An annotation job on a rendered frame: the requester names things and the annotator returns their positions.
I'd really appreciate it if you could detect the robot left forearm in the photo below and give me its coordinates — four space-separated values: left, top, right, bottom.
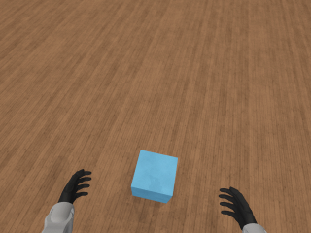
42 202 75 233

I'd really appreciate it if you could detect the robot right forearm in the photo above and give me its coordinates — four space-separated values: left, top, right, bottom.
242 223 267 233

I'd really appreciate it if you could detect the robot left hand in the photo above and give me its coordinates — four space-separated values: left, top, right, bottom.
57 169 91 204

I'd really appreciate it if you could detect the carton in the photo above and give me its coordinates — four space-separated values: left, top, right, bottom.
131 150 178 204

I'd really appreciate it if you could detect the robot right hand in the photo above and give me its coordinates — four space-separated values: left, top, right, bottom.
219 187 257 231

